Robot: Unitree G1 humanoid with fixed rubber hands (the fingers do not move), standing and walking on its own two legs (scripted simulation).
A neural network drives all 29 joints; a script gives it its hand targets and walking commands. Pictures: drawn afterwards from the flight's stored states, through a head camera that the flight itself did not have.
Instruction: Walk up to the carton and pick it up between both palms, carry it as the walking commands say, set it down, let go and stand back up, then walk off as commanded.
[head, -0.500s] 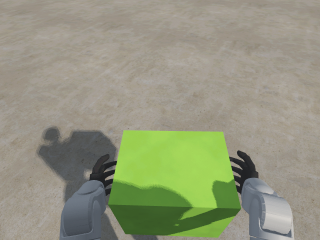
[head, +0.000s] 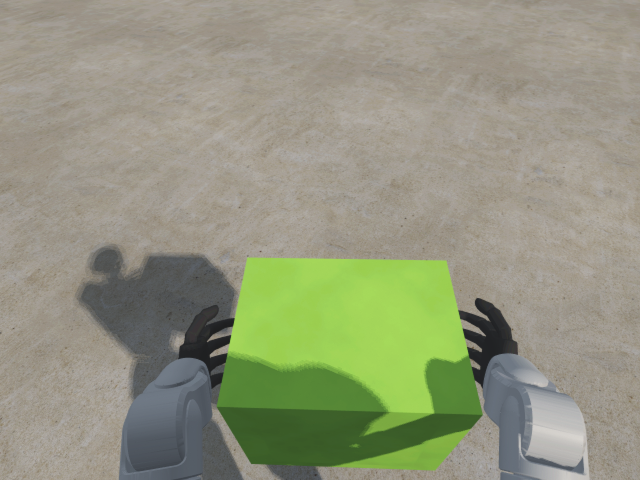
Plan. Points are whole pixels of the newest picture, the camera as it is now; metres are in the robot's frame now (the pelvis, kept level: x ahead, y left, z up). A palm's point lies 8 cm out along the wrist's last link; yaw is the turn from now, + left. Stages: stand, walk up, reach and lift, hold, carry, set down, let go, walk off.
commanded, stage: carry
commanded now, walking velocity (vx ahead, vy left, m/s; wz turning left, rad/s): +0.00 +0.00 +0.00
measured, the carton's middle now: (343, 367) +0.29 +0.00 -0.01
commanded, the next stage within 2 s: none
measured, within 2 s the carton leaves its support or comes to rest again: neither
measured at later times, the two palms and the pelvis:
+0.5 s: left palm (199, 370) +0.25 +0.16 +0.06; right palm (503, 367) +0.25 -0.18 +0.07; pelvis +0.00 +0.00 +0.00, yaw +0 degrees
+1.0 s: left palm (196, 367) +0.26 +0.17 +0.05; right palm (493, 368) +0.26 -0.17 +0.06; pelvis +0.00 +0.00 +0.00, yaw -1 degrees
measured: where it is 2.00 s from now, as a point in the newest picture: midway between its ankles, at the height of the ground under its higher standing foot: outside the picture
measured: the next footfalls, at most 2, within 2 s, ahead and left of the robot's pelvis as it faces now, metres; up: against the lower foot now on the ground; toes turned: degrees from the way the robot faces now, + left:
none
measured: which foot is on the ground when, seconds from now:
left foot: down 0.00-1.00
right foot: down 0.00-1.00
